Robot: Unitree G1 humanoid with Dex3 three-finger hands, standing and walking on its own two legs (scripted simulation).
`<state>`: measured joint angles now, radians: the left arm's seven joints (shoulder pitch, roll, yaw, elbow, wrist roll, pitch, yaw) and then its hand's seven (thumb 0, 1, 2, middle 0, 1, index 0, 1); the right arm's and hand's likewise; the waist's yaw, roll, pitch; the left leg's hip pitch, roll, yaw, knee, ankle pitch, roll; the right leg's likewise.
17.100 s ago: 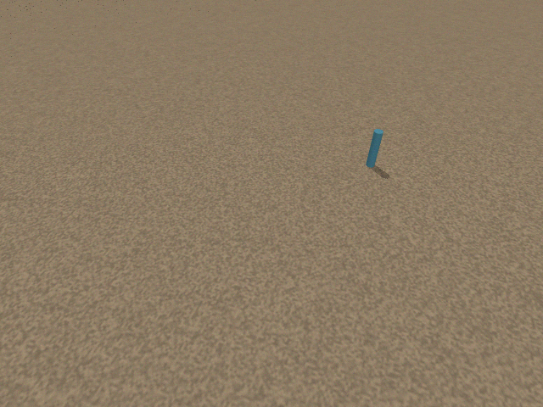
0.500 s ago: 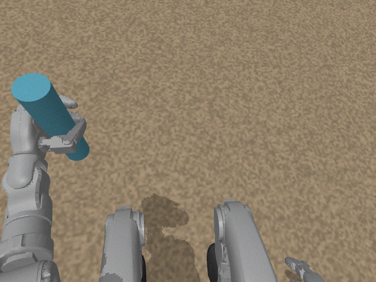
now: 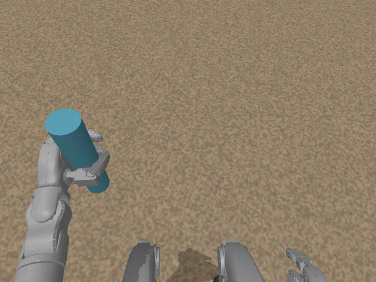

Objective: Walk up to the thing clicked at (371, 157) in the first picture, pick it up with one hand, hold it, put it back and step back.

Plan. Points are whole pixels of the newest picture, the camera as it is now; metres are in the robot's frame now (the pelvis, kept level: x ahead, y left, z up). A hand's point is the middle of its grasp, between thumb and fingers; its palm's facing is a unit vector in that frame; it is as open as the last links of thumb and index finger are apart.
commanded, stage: lift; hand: left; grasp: from the side
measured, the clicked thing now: (84, 159) +0.39 +0.22 +0.03
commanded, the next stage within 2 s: hold in 1.00 s
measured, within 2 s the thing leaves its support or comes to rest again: neither
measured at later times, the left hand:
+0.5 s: hand (81, 137) +0.37 +0.18 +0.13, palm faces +0.11 -0.99 -0.03, open 6.8 cm
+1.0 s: hand (76, 127) +0.37 +0.18 +0.17, palm faces +0.11 -0.99 -0.01, open 6.8 cm
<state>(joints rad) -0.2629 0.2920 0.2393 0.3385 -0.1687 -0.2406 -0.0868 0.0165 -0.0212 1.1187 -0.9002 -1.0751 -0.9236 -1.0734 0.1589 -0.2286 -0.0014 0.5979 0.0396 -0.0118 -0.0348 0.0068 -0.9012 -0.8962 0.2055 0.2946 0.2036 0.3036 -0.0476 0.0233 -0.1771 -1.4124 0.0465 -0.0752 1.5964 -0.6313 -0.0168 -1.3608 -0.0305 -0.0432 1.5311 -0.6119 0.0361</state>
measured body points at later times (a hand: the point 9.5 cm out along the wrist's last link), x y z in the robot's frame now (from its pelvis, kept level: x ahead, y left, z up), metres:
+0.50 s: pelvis +0.03 +0.00 +0.09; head +0.11 +0.01 +0.53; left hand +0.36 +0.24 +0.13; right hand +0.16 -0.25 -0.01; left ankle +0.05 +0.12 -0.55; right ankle +0.05 -0.15 -0.55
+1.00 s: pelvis +0.04 -0.01 +0.13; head +0.10 +0.01 +0.57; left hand +0.35 +0.23 +0.17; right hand +0.18 -0.25 +0.02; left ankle +0.05 +0.12 -0.55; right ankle +0.05 -0.15 -0.55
